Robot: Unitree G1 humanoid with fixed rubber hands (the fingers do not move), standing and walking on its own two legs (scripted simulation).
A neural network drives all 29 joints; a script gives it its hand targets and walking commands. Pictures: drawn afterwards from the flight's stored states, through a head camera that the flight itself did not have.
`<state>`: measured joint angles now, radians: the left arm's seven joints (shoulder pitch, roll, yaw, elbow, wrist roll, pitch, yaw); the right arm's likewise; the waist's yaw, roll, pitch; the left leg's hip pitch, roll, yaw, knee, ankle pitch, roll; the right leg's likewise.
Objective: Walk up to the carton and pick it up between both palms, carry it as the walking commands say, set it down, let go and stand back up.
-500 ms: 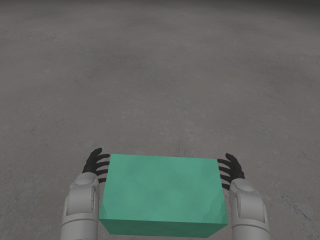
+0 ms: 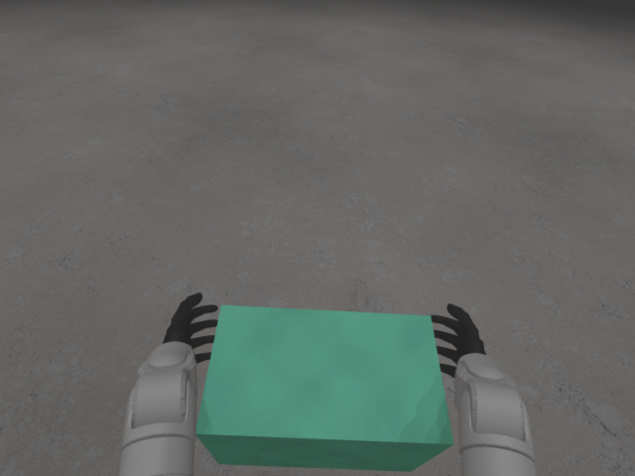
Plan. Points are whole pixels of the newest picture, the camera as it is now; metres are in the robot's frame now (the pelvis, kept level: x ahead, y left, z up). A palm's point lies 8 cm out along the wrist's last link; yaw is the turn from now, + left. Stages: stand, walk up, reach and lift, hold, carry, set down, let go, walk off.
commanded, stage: hold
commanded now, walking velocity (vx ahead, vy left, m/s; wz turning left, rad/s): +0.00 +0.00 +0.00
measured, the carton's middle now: (320, 392) +0.28 +0.00 -0.04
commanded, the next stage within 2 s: carry in 0.30 s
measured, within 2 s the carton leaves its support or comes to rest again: neither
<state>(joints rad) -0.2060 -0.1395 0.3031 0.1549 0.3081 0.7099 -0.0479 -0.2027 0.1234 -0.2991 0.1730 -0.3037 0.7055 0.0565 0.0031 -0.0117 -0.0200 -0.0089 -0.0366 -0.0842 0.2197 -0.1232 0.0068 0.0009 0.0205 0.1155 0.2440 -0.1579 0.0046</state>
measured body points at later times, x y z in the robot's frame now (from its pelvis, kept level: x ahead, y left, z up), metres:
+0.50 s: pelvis +0.02 +0.00 -0.02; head -0.02 +0.00 +0.43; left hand +0.32 +0.18 +0.06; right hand +0.32 -0.19 +0.05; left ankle +0.00 +0.12 -0.75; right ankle -0.01 -0.13 -0.75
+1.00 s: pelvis +0.24 -0.02 -0.01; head +0.24 -0.02 +0.44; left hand +0.48 +0.18 +0.08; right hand +0.51 -0.18 +0.07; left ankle +0.12 +0.10 -0.67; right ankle +0.25 -0.09 -0.75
